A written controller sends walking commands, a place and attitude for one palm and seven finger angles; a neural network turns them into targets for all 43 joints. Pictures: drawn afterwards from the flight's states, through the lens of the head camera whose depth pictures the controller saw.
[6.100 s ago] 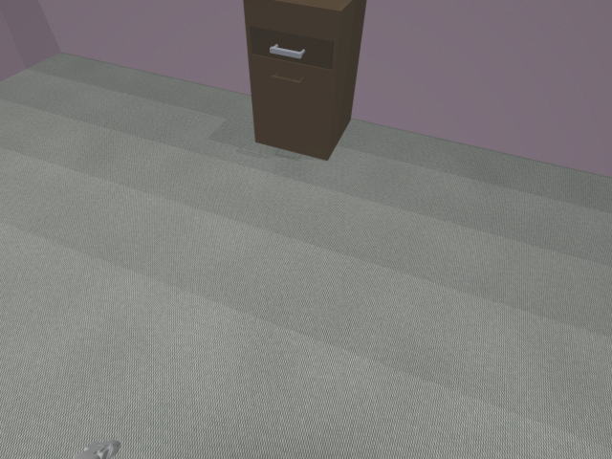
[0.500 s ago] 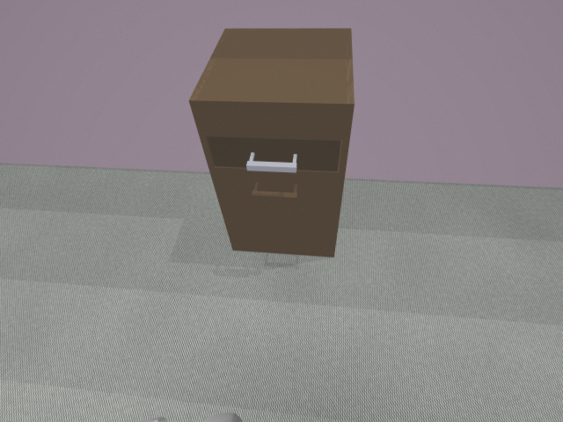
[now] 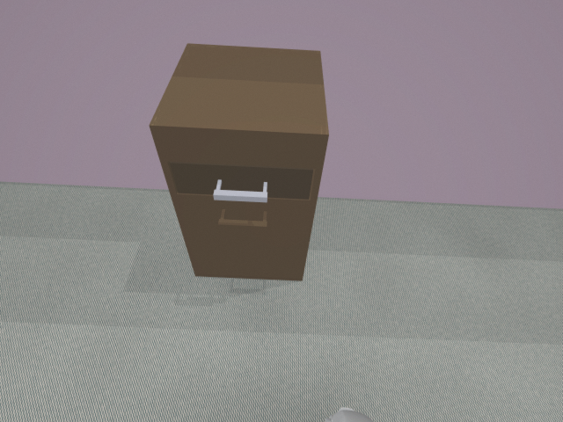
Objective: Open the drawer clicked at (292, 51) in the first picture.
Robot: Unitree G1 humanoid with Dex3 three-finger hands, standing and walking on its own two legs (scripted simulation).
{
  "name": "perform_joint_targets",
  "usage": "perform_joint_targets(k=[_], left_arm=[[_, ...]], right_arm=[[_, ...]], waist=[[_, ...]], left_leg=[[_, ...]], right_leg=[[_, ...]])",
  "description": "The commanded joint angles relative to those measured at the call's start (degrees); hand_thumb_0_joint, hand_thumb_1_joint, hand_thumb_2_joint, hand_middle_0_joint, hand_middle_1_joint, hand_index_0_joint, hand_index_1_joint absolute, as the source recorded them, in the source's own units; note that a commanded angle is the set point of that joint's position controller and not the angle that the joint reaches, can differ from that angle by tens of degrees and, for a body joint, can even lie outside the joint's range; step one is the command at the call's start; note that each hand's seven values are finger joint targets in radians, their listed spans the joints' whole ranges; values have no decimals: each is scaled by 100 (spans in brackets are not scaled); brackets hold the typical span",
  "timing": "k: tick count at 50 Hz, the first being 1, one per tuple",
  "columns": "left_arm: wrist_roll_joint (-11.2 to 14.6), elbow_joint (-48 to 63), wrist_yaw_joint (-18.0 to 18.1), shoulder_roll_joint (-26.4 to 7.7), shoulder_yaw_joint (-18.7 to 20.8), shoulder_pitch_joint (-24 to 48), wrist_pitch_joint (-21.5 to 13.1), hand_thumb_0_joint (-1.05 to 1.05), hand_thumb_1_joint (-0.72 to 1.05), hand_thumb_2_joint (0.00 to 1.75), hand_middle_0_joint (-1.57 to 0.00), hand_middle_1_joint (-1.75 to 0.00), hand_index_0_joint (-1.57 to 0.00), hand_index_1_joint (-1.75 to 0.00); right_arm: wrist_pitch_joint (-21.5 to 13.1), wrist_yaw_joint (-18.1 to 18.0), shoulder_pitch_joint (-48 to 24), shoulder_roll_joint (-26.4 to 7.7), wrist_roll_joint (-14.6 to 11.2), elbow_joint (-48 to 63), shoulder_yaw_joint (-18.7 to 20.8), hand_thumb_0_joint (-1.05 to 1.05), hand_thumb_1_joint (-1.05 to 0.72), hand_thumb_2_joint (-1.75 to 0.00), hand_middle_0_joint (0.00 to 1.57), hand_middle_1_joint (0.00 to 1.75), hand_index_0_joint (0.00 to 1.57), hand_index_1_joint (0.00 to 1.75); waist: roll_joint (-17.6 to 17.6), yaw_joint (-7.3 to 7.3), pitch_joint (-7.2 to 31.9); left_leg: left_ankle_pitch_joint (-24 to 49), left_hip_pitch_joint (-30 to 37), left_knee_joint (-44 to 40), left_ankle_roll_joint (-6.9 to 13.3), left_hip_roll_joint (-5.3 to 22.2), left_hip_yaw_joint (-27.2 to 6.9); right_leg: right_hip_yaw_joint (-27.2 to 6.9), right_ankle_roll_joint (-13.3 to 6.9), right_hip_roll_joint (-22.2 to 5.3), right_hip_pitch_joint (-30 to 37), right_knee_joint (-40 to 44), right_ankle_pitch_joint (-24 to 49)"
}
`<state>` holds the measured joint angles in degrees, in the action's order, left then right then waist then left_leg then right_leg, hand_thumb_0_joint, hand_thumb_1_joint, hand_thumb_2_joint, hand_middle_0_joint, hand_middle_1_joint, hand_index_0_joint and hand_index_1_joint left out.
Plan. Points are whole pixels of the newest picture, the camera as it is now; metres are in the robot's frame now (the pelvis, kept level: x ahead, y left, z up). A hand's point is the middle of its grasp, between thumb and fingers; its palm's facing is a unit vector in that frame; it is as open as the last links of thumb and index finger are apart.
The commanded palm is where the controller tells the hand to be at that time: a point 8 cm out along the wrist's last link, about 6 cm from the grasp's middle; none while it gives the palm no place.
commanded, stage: take the last steps up to it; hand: left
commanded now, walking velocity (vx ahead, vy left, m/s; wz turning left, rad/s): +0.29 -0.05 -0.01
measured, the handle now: (241, 190) +0.71 +0.14 -0.22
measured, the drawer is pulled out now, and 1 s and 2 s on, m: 0.00 0.00 0.00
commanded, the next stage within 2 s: come to a stop and stand still in 0.34 s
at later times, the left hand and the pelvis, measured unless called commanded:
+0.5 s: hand (214, 413) +0.17 +0.12 -0.18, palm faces +0.11 -0.98 -0.16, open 7.3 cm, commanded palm none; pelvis +0.17 -0.05 -0.01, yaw +2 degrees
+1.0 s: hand (227, 379) +0.22 +0.10 -0.17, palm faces +0.06 -0.95 -0.30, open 7.4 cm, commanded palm none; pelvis +0.17 -0.10 -0.01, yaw +0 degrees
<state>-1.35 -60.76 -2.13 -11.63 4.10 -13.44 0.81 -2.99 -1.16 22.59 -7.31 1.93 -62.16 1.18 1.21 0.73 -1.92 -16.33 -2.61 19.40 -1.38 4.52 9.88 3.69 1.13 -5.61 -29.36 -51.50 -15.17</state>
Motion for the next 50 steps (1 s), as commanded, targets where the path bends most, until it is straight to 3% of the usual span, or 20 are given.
perform_joint_targets(k=[1,3,5,6,7,8,11,14,20,24,26,29,33,38,44,45,46,47,48,50], left_arm=[[9,518,-11,12,-60,757,-205,0,90,90,-20,-30,-20,-30],[4,419,-7,-51,-19,500,-251,0,90,90,-20,-30,-20,-30],[-7,46,42,-362,67,-581,-333,0,90,90,-20,-30,-20,-30],[-40,-191,108,-815,198,-1376,-397,0,90,90,-20,-30,-20,-30],[2,-286,180,-1423,309,-1921,-411,0,90,90,-20,-30,-20,-30],[78,-268,214,-1405,293,-1709,-413,0,90,90,-20,-30,-20,-30],[46,111,297,-468,23,-247,-408,0,90,90,-20,-30,-20,-30],[-7,126,328,-180,-53,-151,-483,0,90,90,-20,-30,-20,-30],[-4,-59,310,-421,-58,-473,-485,0,90,90,-20,-30,-20,-30],[48,-118,341,-304,-112,-316,-383,0,90,90,-20,-30,-20,-30],[75,-178,406,1,-225,-635,-306,0,90,90,-20,-30,-20,-30],[107,-270,480,-21,-274,-907,-136,0,90,90,-20,-30,-20,-30],[80,-43,484,-254,-168,-772,23,0,90,90,-20,-30,-20,-30],[47,276,459,-87,-10,-447,101,0,90,90,-20,-30,-20,-30],[26,187,425,24,-66,-944,42,0,90,90,-20,-30,-20,-30],[-6,141,438,-160,-76,-1025,-10,0,90,90,-20,-30,-20,-30],[-47,238,449,-545,-89,-716,-90,0,90,90,-20,-30,-20,-30],[-33,434,422,-945,-61,-352,-65,0,90,90,-20,-30,-20,-30],[-31,531,423,-1052,-1,-201,-64,0,90,90,-20,-30,-20,-30],[-18,511,440,-874,-22,71,-97,0,90,90,-20,-30,-20,-30]], right_arm=[[-49,-13,457,-1019,2,50,302,0,-90,-90,20,30,20,30],[-18,-9,281,-1055,-3,38,332,0,-90,-90,20,30,20,30],[-4,29,200,-966,-64,-7,312,0,-90,-90,20,30,20,30],[-28,74,227,-699,-120,21,253,0,-90,-90,20,30,20,30],[-23,80,179,-351,-173,270,167,0,-90,-90,20,30,20,30],[27,69,-99,-570,-169,312,194,0,-90,-90,20,30,20,30],[96,95,-263,-459,-63,187,254,0,-90,-90,20,30,20,30],[213,100,80,-253,-31,55,200,0,-90,-90,20,30,20,30],[144,164,-558,-235,-73,352,137,0,-90,-90,20,30,20,30],[109,88,-615,-309,-82,276,44,0,-90,-90,20,30,20,30],[35,17,-331,-638,-83,153,25,0,-90,-90,20,30,20,30],[174,-137,-689,-941,-167,150,57,0,-90,-90,20,30,20,30],[300,-234,-633,-1182,-160,231,248,0,-90,-90,20,30,20,30],[430,-205,-983,-1246,-78,487,431,0,-90,-90,20,30,20,30],[439,-18,-1533,-1076,-72,625,358,0,-90,-90,20,30,20,30],[443,27,-1435,-884,-122,595,316,0,-90,-90,20,30,20,30],[472,67,-1309,-536,-176,640,251,0,-90,-90,20,30,20,30],[530,121,-1328,-542,-151,723,225,0,-90,-90,20,30,20,30],[591,130,-1582,-668,-112,769,250,0,-90,-90,20,30,20,30],[569,130,-1283,-801,-86,580,256,0,-90,-90,20,30,20,30]], waist=[[-1031,250,-481],[-1083,81,-422],[-431,-438,101],[447,-802,536],[1651,-853,920],[1484,-837,935],[434,-154,-80],[447,102,-19],[339,-81,-4],[256,56,-191],[-669,1,260],[-1384,-115,225],[-1194,26,505],[-656,25,931],[-830,-331,689],[-218,-370,567],[931,-190,232],[1192,-171,-92],[1356,-319,-389],[882,-130,-616]], left_leg=[[1440,-251,-658,821,1296,-658],[1246,-523,-322,738,1288,-606],[1601,-1016,1021,471,826,-201],[673,-2047,2480,281,482,146],[-1881,-3127,4265,168,-173,-55],[-1751,-3295,5104,268,0,-773],[-368,-2942,5061,222,499,-937],[-230,-2416,4122,69,418,-702],[-170,-2207,2340,89,175,-466],[734,-1246,1075,36,39,-454],[3632,-151,613,229,626,-1018],[4854,-333,354,755,1216,-1485],[6190,398,288,1174,1596,-1655],[5002,230,425,1338,1641,-1368],[1059,-1455,284,769,1032,-1035],[151,-1745,607,499,654,-865],[-827,-2012,1231,117,39,-539],[-1121,-1835,1686,32,-158,-597],[-1133,-1946,2219,76,-144,-868],[-671,-2116,2722,116,-108,-1077]], right_leg=[[347,-73,103,80,1174,-2],[468,-153,221,806,1645,151],[548,-299,446,2479,2273,468],[-554,-602,-515,3661,2577,-204],[-2766,-1131,-1897,4174,3478,-295],[-3046,-1251,-1994,3674,3925,-738],[-1394,-995,-1395,1751,4118,-543],[-532,-1002,-1118,1432,4099,790],[-435,-1199,-1096,1999,3903,1481],[-95,-867,-748,1756,3328,1891],[95,-346,-218,1508,2567,1433],[218,-33,75,1710,2407,-85],[-103,-28,190,885,894,-1357],[-392,16,287,431,-471,-1609],[22,-28,300,2022,1840,-143],[-216,-33,162,2273,2663,208],[-1532,-337,-759,1782,3566,-479],[-2187,-735,-1449,925,4274,-1569],[-2575,-844,-1510,534,4587,-1998],[-2315,-871,-1405,728,4431,-1295]])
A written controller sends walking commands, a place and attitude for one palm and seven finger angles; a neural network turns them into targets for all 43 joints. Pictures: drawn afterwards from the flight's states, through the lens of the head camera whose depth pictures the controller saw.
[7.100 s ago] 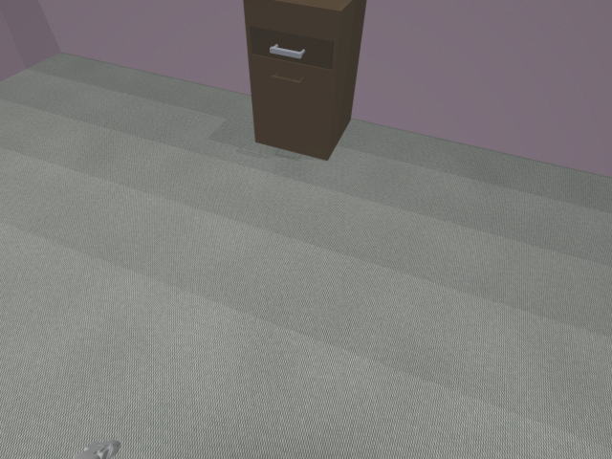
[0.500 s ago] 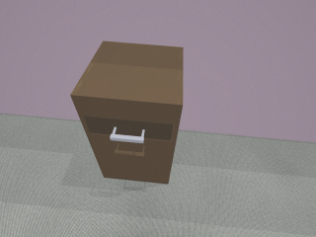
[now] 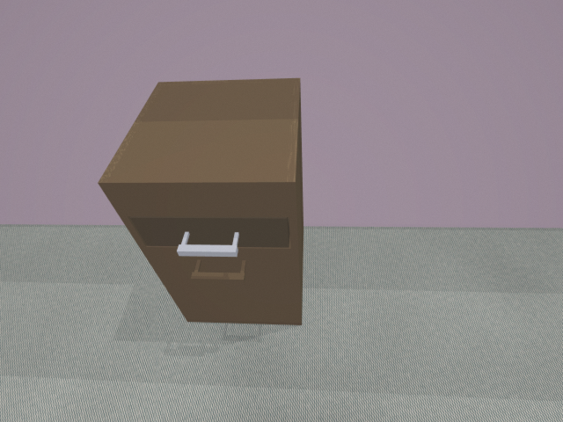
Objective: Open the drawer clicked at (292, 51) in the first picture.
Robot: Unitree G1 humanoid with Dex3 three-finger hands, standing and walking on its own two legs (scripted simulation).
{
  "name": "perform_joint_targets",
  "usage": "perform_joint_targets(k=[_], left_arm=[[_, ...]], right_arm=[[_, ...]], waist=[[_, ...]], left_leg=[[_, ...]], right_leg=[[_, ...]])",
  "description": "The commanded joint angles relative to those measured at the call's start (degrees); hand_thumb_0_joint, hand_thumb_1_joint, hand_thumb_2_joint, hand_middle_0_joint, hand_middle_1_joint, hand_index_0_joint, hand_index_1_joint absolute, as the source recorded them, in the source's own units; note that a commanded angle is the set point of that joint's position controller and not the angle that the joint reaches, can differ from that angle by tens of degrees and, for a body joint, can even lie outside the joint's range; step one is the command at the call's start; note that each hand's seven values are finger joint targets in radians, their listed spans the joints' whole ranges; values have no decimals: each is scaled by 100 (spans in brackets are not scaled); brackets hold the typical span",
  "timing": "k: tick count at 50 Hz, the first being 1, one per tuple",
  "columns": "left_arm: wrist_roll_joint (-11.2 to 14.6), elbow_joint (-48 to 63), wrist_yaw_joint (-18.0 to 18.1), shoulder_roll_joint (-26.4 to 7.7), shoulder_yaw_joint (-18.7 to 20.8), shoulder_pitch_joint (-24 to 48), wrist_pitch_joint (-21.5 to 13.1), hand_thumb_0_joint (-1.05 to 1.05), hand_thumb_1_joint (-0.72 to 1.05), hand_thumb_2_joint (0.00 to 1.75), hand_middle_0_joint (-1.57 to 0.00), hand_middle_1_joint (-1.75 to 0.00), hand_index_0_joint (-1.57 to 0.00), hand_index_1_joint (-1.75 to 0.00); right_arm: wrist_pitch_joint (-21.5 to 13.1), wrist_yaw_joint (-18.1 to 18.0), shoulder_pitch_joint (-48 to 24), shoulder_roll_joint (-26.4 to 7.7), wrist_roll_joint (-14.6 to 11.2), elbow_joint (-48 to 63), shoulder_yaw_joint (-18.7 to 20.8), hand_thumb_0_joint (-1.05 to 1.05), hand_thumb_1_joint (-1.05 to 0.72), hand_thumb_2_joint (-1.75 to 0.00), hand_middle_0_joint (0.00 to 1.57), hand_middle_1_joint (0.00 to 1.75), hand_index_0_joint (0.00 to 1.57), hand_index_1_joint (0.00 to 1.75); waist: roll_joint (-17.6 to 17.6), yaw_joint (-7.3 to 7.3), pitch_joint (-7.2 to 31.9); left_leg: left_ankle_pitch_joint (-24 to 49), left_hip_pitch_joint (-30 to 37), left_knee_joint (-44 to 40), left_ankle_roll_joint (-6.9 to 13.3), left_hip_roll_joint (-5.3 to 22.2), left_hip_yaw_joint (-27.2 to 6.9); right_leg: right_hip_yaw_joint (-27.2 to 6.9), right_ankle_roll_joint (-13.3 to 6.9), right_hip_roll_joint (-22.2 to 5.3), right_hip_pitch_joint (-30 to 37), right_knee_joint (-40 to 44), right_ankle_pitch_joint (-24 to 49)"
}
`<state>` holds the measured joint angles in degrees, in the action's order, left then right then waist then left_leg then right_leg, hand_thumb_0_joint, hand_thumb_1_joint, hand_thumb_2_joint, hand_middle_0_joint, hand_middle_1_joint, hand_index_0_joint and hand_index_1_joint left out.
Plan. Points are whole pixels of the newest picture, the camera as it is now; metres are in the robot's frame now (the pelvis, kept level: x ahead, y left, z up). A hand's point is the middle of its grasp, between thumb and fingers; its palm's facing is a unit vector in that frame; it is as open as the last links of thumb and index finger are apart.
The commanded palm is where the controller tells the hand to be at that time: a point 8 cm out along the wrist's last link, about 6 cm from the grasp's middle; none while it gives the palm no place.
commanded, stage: come to a stop and stand still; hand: left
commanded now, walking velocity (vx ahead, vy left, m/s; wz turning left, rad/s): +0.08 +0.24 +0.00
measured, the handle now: (209, 243) +0.54 +0.24 -0.20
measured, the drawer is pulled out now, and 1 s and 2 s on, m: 0.00 0.00 0.00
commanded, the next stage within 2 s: look again from close up in 0.92 s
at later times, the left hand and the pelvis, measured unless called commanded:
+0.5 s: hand out of the picture -0.03 +0.21 -0.16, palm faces +0.13 -0.96 -0.23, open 7.3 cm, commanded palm none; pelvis -0.02 +0.02 +0.01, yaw +2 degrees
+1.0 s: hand out of the picture +0.00 +0.22 -0.17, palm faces +0.06 -0.98 -0.17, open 7.3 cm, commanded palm none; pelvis +0.01 +0.05 +0.01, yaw +1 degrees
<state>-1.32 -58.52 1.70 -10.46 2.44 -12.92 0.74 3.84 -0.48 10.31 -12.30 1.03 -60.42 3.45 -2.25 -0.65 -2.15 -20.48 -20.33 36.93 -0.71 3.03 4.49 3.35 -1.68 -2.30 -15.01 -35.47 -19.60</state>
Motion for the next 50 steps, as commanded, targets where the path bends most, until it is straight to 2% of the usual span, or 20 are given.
perform_joint_targets(k=[1,3,9,10,12,14,17,19,21,22,23,24,25,26,27,28,31,35,46,50], left_arm=[[-12,330,39,-964,144,131,-104,0,90,90,-20,-30,-20,-30],[15,333,18,-966,159,9,-133,0,90,90,-20,-30,-20,-30],[21,127,63,-913,216,-632,-160,0,90,90,-20,-30,-20,-30],[11,114,79,-908,229,-669,-156,0,90,90,-20,-30,-20,-30],[-4,93,90,-951,241,-674,-148,0,90,90,-20,-30,-20,-30],[-23,59,77,-962,233,-666,-140,0,90,90,-20,-30,-20,-30],[-44,38,49,-1012,236,-500,-106,0,90,90,-20,-30,-20,-30],[-32,-3,42,-998,232,-342,-87,0,90,90,-20,-30,-20,-30],[17,-91,37,-865,188,-195,-56,0,90,90,-20,-30,-20,-30],[50,-99,27,-692,139,-195,-41,0,90,90,-20,-30,-20,-30],[69,-104,10,-460,92,-340,-30,0,90,90,-20,-30,-20,-30],[56,-116,3,-294,50,-408,-28,0,90,90,-20,-30,-20,-30],[45,-99,-21,-219,18,-446,-58,0,90,90,-20,-30,-20,-30],[30,-237,-17,-192,1,-298,-18,0,90,90,-20,-30,-20,-30],[30,-274,-27,-244,-17,-329,-13,0,90,90,-20,-30,-20,-30],[21,-371,-30,-262,-34,-388,-14,0,90,90,-20,-30,-20,-30],[27,-560,-28,-304,-83,-548,-60,0,90,90,-20,-30,-20,-30],[49,-644,-5,-333,-102,-549,-97,0,90,90,-20,-30,-20,-30],[84,-716,36,-215,-121,-617,-91,0,90,90,-20,-30,-20,-30],[93,-708,49,-208,-120,-645,-105,0,90,90,-20,-30,-20,-30]], right_arm=[[-134,76,159,-297,2,290,28,0,-90,-90,20,30,20,30],[-153,74,391,-324,2,207,31,0,-90,-90,20,30,20,30],[-138,6,318,-376,10,356,23,0,-90,-90,20,30,20,30],[-134,3,338,-373,-2,380,23,0,-90,-90,20,30,20,30],[-136,-3,302,-347,-9,409,3,0,-90,-90,20,30,20,30],[-155,2,279,-291,-28,423,-19,0,-90,-90,20,30,20,30],[-194,3,316,-223,-57,391,-55,0,-90,-90,20,30,20,30],[-235,-13,534,-193,-53,303,-86,0,-90,-90,20,30,20,30],[-299,-38,825,-126,-50,137,-126,0,-90,-90,20,30,20,30],[-352,-55,906,-220,-45,71,-134,0,-90,-90,20,30,20,30],[-395,-74,852,-445,-10,91,-114,0,-90,-90,20,30,20,30],[-388,-90,731,-649,4,168,-109,0,-90,-90,20,30,20,30],[-377,-116,616,-724,5,239,-113,0,-90,-90,20,30,20,30],[-405,-123,444,-575,-1,144,-148,0,-90,-90,20,30,20,30],[-414,-146,406,-506,-18,143,-183,0,-90,-90,20,30,20,30],[-419,-163,350,-429,-24,106,-199,0,-90,-90,20,30,20,30],[-461,-184,527,-339,-44,25,-233,0,-90,-90,20,30,20,30],[-500,-195,737,-298,-59,-80,-262,0,-90,-90,20,30,20,30],[-539,-234,1061,-146,-54,-308,-299,0,-90,-90,20,30,20,30],[-547,-241,1204,-107,-57,-376,-288,0,-90,-90,20,30,20,30]], waist=[[977,67,-533],[786,21,-311],[953,-253,123],[1002,-261,198],[1030,-276,280],[1170,-281,327],[1320,-224,272],[1333,-101,304],[1184,79,244],[692,110,197],[-62,25,167],[-340,-44,86],[-80,-125,15],[-633,-86,-190],[-864,-113,-254],[-831,-135,-337],[-217,-100,-138],[60,-22,4],[65,-29,-196],[142,-19,-94]], left_leg=[[-78,-349,1160,30,19,-539],[114,-483,1422,-51,-51,-530],[-91,-890,1609,-246,-99,-589],[-167,-875,1561,-250,-86,-590],[-288,-767,1322,-251,-79,-571],[-312,-513,935,-228,-123,-474],[-329,21,334,-142,-177,-334],[-6,462,-308,-107,-203,-247],[758,1350,-1387,-56,-202,-137],[944,1624,-1683,-3,-2,-311],[1184,1509,-1857,201,583,-944],[973,1011,-2053,383,999,-1259],[801,533,-2036,435,1072,-1234],[573,379,-2401,394,885,-1225],[647,362,-2482,370,787,-1163],[706,395,-2456,347,707,-1056],[1310,724,-2108,269,522,-799],[1914,1007,-1897,185,428,-659],[2136,1003,-1896,174,383,-592],[2358,1107,-1816,178,371,-556]], right_leg=[[-1881,-575,-1561,-494,2610,-310],[-1428,-553,-1450,53,2321,691],[-1316,-728,-1644,1290,1824,2890],[-1342,-771,-1714,1399,1786,3021],[-1361,-840,-1717,1445,1769,3044],[-1307,-820,-1612,1340,1792,2934],[-1282,-798,-1492,910,1935,2238],[-1159,-675,-1324,663,1911,1711],[-933,-375,-1058,53,1719,947],[-769,-203,-764,-217,1462,565],[-510,-26,-396,-398,1140,318],[-181,85,-214,-202,983,210],[-66,143,-157,66,943,449],[1,188,-169,194,862,570],[-25,198,-178,264,883,682],[-56,199,-203,309,951,793],[-200,192,-325,507,1276,1252],[-251,172,-397,616,1353,1594],[-220,160,-406,750,1347,1710],[-210,139,-398,814,1298,1900]])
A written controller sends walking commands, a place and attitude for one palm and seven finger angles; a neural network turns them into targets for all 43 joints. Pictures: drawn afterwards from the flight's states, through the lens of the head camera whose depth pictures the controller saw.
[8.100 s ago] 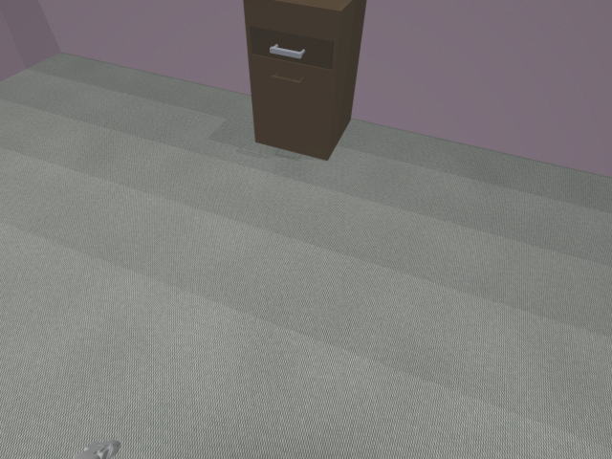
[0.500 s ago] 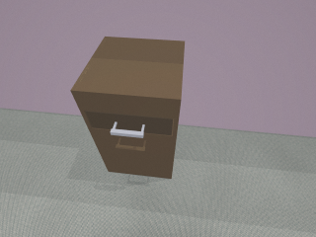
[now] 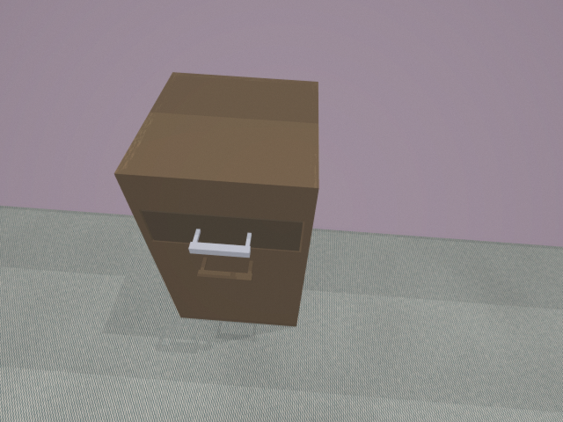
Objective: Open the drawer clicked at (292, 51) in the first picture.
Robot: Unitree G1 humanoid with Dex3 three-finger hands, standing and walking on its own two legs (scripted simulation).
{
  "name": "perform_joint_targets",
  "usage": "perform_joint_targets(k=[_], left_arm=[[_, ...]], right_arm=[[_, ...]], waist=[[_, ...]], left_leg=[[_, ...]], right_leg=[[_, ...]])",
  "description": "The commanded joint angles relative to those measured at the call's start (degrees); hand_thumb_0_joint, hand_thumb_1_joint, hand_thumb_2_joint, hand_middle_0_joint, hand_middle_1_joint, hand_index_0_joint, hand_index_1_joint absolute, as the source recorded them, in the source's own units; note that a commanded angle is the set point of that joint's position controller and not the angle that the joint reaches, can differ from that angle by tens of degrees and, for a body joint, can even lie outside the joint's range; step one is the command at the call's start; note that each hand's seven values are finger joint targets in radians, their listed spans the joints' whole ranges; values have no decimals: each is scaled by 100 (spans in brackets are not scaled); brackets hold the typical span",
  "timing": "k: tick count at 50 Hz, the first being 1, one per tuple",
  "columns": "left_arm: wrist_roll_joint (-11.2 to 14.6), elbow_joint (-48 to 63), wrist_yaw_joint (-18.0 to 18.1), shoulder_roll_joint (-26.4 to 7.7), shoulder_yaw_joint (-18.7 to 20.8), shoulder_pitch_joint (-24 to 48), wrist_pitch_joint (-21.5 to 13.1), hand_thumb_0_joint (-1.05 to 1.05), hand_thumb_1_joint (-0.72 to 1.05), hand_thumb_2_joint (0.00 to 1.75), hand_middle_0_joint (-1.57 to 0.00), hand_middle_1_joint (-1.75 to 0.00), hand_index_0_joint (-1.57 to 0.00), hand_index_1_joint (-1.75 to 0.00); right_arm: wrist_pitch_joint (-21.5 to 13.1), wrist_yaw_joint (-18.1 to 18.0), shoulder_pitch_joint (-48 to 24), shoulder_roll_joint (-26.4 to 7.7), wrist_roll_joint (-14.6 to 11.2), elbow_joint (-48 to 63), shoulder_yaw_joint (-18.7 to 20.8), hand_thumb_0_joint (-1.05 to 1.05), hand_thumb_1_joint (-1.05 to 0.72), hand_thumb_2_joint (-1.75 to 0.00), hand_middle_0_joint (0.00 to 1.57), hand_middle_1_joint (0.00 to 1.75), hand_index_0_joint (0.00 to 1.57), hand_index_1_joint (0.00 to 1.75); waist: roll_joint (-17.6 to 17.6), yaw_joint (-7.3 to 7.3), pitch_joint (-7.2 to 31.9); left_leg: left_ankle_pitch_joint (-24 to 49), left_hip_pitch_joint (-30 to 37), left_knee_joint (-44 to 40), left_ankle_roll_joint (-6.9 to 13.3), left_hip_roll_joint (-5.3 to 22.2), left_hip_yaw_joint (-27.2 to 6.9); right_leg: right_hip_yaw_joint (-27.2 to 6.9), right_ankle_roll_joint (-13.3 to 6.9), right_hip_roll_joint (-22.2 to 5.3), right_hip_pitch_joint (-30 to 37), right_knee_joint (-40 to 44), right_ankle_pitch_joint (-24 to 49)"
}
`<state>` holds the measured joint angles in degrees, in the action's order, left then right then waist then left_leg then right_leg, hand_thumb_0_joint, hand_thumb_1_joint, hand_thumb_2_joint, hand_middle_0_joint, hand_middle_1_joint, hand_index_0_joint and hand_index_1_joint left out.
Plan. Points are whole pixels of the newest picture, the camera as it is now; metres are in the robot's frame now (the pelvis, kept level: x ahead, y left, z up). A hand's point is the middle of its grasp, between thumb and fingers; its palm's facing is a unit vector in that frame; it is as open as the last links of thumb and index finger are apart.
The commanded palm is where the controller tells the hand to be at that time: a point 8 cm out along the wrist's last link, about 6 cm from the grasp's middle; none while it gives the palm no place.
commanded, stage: look again from close up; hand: left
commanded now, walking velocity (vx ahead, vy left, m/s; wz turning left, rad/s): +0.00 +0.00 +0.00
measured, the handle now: (221, 242) +0.54 +0.18 -0.21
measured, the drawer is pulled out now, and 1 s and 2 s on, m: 0.00 0.00 0.00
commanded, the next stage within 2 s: raise the hand with hooked fingers in 0.54 s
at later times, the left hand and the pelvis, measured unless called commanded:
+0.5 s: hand out of the picture +0.01 +0.17 -0.18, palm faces +0.03 -0.98 -0.22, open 7.3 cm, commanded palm none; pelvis +0.00 -0.01 -0.01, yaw +0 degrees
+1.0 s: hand (167, 393) +0.17 +0.17 -0.05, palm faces -0.05 -0.23 -0.97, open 8.2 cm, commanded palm +0.13 +0.20 -0.03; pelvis -0.04 -0.03 -0.03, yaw -3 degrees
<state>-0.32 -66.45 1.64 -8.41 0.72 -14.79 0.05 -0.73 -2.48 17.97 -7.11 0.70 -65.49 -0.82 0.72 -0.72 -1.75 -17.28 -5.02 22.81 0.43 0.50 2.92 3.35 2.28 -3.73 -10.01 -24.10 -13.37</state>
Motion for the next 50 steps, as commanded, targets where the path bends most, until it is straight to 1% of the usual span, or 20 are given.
perform_joint_targets(k=[1,2,3,5,8,13,18,31,32,33,34,35,36,37,39,41,43,45,46,50], left_arm=[[-70,23,292,-638,-4,-750,-209,0,90,90,-20,-30,-20,-30],[-51,242,230,-796,38,-632,-254,0,90,90,-20,-30,-20,-30],[-39,324,175,-681,-14,-482,-257,0,90,90,-20,-30,-20,-30],[-34,393,124,-580,-29,-488,-232,0,90,90,-20,-30,-20,-30],[-19,402,104,-453,-42,-498,-203,0,90,90,-20,-30,-20,-30],[-15,460,77,-477,-33,-450,-116,0,90,90,-20,-30,-20,-30],[-22,486,54,-524,-7,-436,-92,0,90,90,-20,-30,-20,-30],[-25,379,24,-542,5,-490,-139,0,90,90,-20,-30,-20,-30],[-51,177,275,-860,74,-1031,-242,0,90,90,-20,-30,-20,-30],[-814,8735,220,-2287,-306,3547,-1313,0,88,89,-20,-32,-20,-32],[-927,7160,727,-2043,78,970,-771,0,85,88,-20,-33,-20,-33],[-904,6589,1033,-984,-370,-309,118,0,83,87,-21,-34,-21,-34],[-1238,6691,1064,-559,-687,-338,218,0,81,86,-21,-36,-21,-36],[-1694,7105,1168,-942,-636,-18,163,0,78,85,-21,-37,-21,-37],[-2924,6852,1463,-1109,-583,-358,92,0,74,83,-21,-40,-21,-40],[-4103,6334,1763,-1193,-372,-1074,54,0,69,81,-22,-43,-22,-43],[-5021,5816,1987,-1001,-433,-1949,-61,0,64,79,-22,-47,-22,-47],[-5574,5891,2100,-1127,-226,-2253,-253,0,60,77,-22,-50,-22,-50],[-5793,6153,2154,-1240,-189,-2103,-357,0,57,76,-22,-51,-22,-51],[-6433,7090,2518,-1954,403,-1008,-561,0,48,72,-23,-57,-23,-57]], right_arm=[[-163,74,-176,-847,-99,554,166,0,-90,-90,20,30,20,30],[-124,87,290,-581,-21,637,175,0,-90,-90,20,30,20,30],[-153,110,451,-535,-12,608,147,0,-90,-90,20,30,20,30],[-200,96,593,-619,10,641,118,0,-90,-90,20,30,20,30],[-189,46,658,-682,-5,655,108,0,-90,-90,20,30,20,30],[-110,51,537,-643,-6,629,80,0,-90,-90,20,30,20,30],[-91,66,490,-664,-3,547,62,0,-90,-90,20,30,20,30],[-67,60,444,-642,-7,331,48,0,-90,-90,20,30,20,30],[-98,105,-316,-886,-44,741,184,0,-90,-90,20,30,20,30],[-1010,-210,-302,-1700,-342,2566,161,0,-90,-90,20,30,20,30],[-1487,-437,-744,-1251,-287,2289,283,0,-90,-90,20,30,20,30],[-1677,-419,-792,-981,-475,2281,366,0,-90,-90,20,30,20,30],[-1770,-393,-721,-1048,-433,2281,312,0,-90,-90,20,30,20,30],[-1822,-383,-1037,-1239,-356,2557,337,0,-90,-90,20,30,20,30],[-1657,-316,-933,-1363,-11,2846,330,0,-90,-90,20,30,20,30],[-1361,-155,-1012,-1352,172,3346,478,0,-90,-90,20,30,20,30],[-926,52,-1249,-1352,307,3669,554,0,-90,-90,20,30,20,30],[-491,278,-1498,-1297,258,3944,548,0,-90,-90,20,30,20,30],[-351,353,-1691,-1282,222,4121,493,0,-90,-90,20,30,20,30],[-19,424,-1766,-1155,254,4346,486,0,-90,-90,20,30,20,30]], waist=[[-108,-143,-321],[-374,147,43],[-319,121,154],[-614,97,492],[-237,117,286],[-133,78,-435],[-67,72,-506],[-11,79,-322],[1461,-248,-575],[-798,309,2363],[-1941,-145,2212],[-1617,-10,1240],[-1026,55,862],[-646,112,412],[362,150,608],[698,-100,759],[1178,-383,488],[1262,-658,707],[1082,-718,867],[464,-689,1396]], left_leg=[[2292,-917,686,-94,659,-201],[899,-868,339,-49,384,-308],[928,-928,176,9,461,-410],[2061,-685,279,130,636,-465],[2795,-591,376,161,659,-440],[1512,-924,54,167,558,-407],[895,-955,-136,164,511,-384],[862,-666,-141,102,491,-270],[966,-1444,1247,-113,545,-92],[1953,169,213,229,-3,-9],[2863,353,213,201,109,-17],[2557,-337,137,-14,142,-162],[2195,-660,286,0,129,-115],[1533,-973,423,39,32,-260],[990,-1492,796,98,-101,-287],[603,-1884,1097,27,-271,-161],[315,-2461,1220,-19,-280,-121],[339,-2801,1309,-32,-315,-42],[288,-2869,1333,-25,-344,13],[305,-2848,1632,35,-409,30]], right_leg=[[-544,-323,-553,63,16,2832],[-550,-437,-609,222,-232,2141],[-406,-449,-427,165,-327,1265],[-202,-436,-232,222,-542,975],[-117,-436,-218,145,-622,1323],[-216,-412,-196,-122,-405,852],[-286,-396,-181,-133,-275,615],[-377,-417,-246,-63,-63,938],[-742,-250,-615,71,-97,4067],[-1031,-459,-54,496,-668,2916],[-507,-549,175,115,-907,1323],[-212,-485,297,-459,-919,445],[-78,-406,299,-645,-779,578],[-237,-448,325,-1002,-710,436],[-166,-458,398,-1518,-836,-120],[-340,-473,407,-1690,-797,-960],[-635,-563,419,-1733,-811,-1029],[-882,-643,378,-1416,-943,-517],[-866,-636,339,-1320,-1056,-430],[-1057,-631,352,-1398,-1342,-192]])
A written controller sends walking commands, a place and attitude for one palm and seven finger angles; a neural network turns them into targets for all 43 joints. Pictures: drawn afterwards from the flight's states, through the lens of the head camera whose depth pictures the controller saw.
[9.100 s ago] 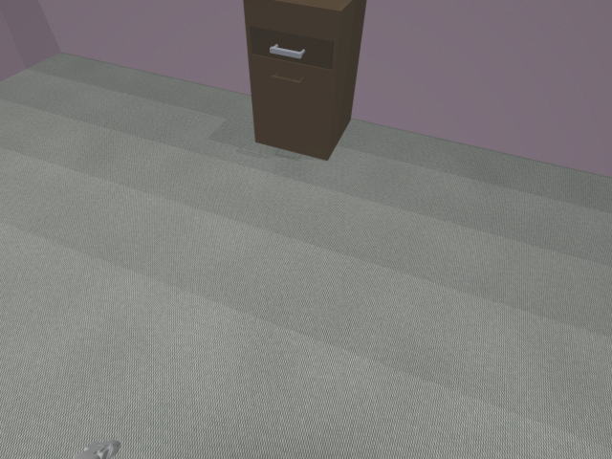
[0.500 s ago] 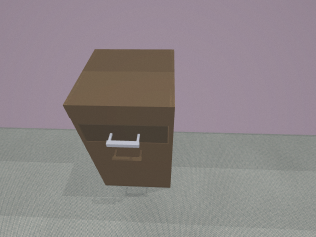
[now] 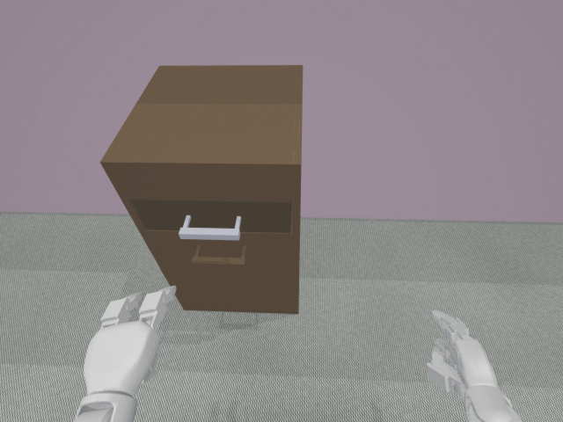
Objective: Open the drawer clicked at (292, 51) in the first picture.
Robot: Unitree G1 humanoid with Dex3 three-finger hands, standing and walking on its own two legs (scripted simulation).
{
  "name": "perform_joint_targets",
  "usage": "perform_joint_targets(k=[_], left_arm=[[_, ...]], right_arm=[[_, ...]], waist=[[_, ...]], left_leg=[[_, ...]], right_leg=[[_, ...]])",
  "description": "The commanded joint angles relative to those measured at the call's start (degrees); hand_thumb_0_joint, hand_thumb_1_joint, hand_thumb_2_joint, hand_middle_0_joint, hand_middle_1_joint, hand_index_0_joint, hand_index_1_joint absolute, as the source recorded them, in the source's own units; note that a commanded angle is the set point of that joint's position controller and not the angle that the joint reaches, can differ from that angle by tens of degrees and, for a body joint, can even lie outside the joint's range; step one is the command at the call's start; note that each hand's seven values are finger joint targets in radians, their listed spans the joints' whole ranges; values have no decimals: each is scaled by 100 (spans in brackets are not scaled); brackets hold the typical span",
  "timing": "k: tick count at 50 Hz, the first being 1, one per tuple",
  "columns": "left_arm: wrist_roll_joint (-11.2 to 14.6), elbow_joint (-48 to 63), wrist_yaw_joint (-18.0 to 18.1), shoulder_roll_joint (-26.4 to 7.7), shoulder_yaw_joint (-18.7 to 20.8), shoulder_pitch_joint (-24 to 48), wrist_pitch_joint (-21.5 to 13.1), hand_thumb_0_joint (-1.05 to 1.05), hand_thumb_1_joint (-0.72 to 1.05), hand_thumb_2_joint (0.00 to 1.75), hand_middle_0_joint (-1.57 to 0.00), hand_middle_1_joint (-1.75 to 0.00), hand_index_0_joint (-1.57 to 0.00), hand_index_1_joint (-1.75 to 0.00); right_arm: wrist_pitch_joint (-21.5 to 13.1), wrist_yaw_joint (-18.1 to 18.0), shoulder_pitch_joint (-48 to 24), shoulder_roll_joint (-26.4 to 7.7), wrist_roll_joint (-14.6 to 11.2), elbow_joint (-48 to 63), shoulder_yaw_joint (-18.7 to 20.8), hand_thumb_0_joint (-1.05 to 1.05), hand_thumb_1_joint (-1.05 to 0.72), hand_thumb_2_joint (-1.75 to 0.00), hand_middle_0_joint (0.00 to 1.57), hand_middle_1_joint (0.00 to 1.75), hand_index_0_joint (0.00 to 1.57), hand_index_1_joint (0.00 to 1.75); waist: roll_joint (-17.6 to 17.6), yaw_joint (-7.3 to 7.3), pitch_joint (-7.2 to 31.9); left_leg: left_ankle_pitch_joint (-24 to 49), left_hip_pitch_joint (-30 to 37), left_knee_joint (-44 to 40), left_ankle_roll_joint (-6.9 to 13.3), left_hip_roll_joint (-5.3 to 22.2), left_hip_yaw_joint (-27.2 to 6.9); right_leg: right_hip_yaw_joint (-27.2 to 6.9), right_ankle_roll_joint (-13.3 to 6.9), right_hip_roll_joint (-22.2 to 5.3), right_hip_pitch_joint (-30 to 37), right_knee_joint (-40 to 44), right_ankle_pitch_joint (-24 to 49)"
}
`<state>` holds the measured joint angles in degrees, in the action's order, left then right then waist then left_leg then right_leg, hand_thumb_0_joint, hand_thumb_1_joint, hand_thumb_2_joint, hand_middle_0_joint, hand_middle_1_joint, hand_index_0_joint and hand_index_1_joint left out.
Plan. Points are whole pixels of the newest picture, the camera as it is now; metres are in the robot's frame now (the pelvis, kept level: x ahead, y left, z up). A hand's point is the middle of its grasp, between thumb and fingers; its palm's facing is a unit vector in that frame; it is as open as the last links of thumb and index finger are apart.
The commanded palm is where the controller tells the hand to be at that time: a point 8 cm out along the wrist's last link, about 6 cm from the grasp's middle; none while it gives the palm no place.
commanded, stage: raise the hand with hooked fingers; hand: left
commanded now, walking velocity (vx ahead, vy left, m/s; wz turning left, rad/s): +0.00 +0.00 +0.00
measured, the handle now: (211, 227) +0.57 +0.25 -0.18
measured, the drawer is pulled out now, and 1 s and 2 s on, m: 0.00 0.00 0.00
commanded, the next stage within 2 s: move the hooked fingers above the handle in 1.54 s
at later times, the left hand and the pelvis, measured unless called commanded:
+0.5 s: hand (120, 329) +0.23 +0.26 +0.02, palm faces -0.01 -0.11 -0.99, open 11.2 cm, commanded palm +0.21 +0.26 +0.07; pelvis +0.00 +0.01 +0.00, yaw +2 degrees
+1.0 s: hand (109, 266) +0.29 +0.27 +0.08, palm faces +0.06 -0.07 -1.00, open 13.6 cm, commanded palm +0.27 +0.27 +0.14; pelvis +0.02 +0.02 +0.02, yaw +3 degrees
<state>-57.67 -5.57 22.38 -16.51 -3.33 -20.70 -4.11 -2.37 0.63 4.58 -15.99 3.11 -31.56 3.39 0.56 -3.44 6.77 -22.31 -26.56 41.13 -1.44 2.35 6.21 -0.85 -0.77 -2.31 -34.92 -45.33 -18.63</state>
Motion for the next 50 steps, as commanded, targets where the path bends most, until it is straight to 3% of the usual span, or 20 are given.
perform_joint_targets(k=[1,4,5,7,8,10,15,17,18,21,27,30,32,36,40,42,50], left_arm=[[-835,1278,568,-1162,751,-31,-144,0,46,71,-23,-58,-23,-58],[-845,1917,849,-1247,772,1032,-268,0,39,68,-24,-63,-24,-63],[-804,2157,924,-1290,759,1537,-300,0,36,67,-24,-64,-24,-64],[-687,1980,971,-1257,685,1550,-285,0,32,65,-24,-68,-24,-68],[-647,1967,961,-1338,745,1506,-239,0,29,64,-24,-69,-24,-69],[-493,1819,846,-1228,622,1554,34,0,25,62,-25,-72,-25,-72],[-171,1348,141,-1059,424,863,693,0,13,57,-25,-80,-25,-80],[-94,1297,-162,-1152,444,824,739,0,8,55,-26,-82,-26,-82],[-98,1286,-274,-1176,433,875,714,0,6,54,-26,-84,-26,-84],[-174,1472,-385,-1437,684,1078,457,0,-1,51,-27,-88,-27,-88],[-142,1659,-79,-1454,830,1569,100,0,-15,45,-27,-98,-27,-98],[-114,1586,-11,-1525,857,1904,192,0,-22,42,-28,-102,-28,-102],[-110,1591,-52,-1420,669,2056,294,0,-27,40,-28,-105,-28,-105],[-55,1561,-330,-1526,590,2352,507,0,-36,36,-29,-111,-29,-111],[-21,1385,-670,-1611,563,2660,638,0,-45,32,-30,-117,-30,-117],[-17,1352,-808,-1672,552,2887,642,0,-50,30,-30,-120,-30,-120],[92,1198,-1223,-1944,661,3710,553,0,-50,30,-30,-120,-30,-120]], right_arm=[[198,128,-432,-246,98,1048,81,0,-90,-90,20,30,20,30],[245,108,-338,-199,167,1060,146,0,-90,-90,20,30,20,30],[252,72,-329,-173,192,1039,127,0,-90,-90,20,30,20,30],[196,33,-308,-193,182,1012,117,0,-90,-90,20,30,20,30],[190,11,-310,-218,182,1013,104,0,-90,-90,20,30,20,30],[214,-24,-377,-216,163,980,50,0,-90,-90,20,30,20,30],[289,-158,-514,-241,32,954,-92,0,-90,-90,20,30,20,30],[312,-202,-443,-244,3,888,-135,0,-90,-90,20,30,20,30],[314,-210,-448,-250,0,861,-161,0,-90,-90,20,30,20,30],[300,-213,-356,-245,36,803,-151,0,-90,-90,20,30,20,30],[222,-175,-193,-282,36,713,-19,0,-90,-90,20,30,20,30],[208,-166,-195,-341,1,661,39,0,-90,-90,20,30,20,30],[217,-154,-198,-359,-35,632,59,0,-90,-90,20,30,20,30],[252,-174,-251,-397,-96,596,52,0,-90,-90,20,30,20,30],[320,-206,-301,-388,-145,595,0,0,-90,-90,20,30,20,30],[344,-222,-319,-362,-164,572,-39,0,-90,-90,20,30,20,30],[399,-279,-341,-347,-203,530,-121,0,-90,-90,20,30,20,30]], waist=[[227,-339,665],[-305,-26,1236],[-237,133,1174],[-332,235,1207],[-502,200,1276],[-376,267,1175],[-34,34,1053],[400,-6,789],[398,-15,610],[11,-119,620],[-282,-52,709],[-219,-31,779],[-369,-15,825],[-255,-54,878],[-165,-84,642],[-130,-91,522],[-192,-85,695]], left_leg=[[774,-534,-54,229,-606,-304],[817,46,464,256,-556,-394],[657,55,601,273,-535,-502],[546,167,736,293,-516,-491],[647,136,712,290,-514,-476],[683,77,567,287,-480,-525],[1002,-42,-124,285,-398,-479],[952,-84,-344,287,-369,-454],[889,-86,-457,286,-360,-465],[1027,145,-654,274,-347,-464],[1311,484,-750,240,-356,-497],[1482,566,-804,237,-351,-521],[1695,717,-856,229,-341,-526],[1915,883,-1030,238,-333,-528],[1909,955,-1252,237,-331,-485],[1880,1031,-1353,240,-345,-456],[2161,1302,-1542,250,-398,-397]], right_leg=[[-706,-325,195,762,728,174],[-706,-323,174,8,467,11],[-648,-290,182,-278,426,-242],[-552,-265,175,-501,431,-405],[-443,-266,198,-343,377,-197],[-225,-236,248,-158,402,-8],[149,-170,271,1111,634,788],[144,-120,230,1360,817,765],[151,-122,221,1363,893,666],[142,-172,216,1514,979,630],[243,-202,234,1437,1008,722],[267,-202,242,1510,1023,857],[318,-204,238,1547,1015,1047],[314,-189,234,1854,1139,1263],[335,-176,243,2064,1341,1283],[327,-172,244,2142,1453,1313],[296,-150,254,2604,1722,1704]])
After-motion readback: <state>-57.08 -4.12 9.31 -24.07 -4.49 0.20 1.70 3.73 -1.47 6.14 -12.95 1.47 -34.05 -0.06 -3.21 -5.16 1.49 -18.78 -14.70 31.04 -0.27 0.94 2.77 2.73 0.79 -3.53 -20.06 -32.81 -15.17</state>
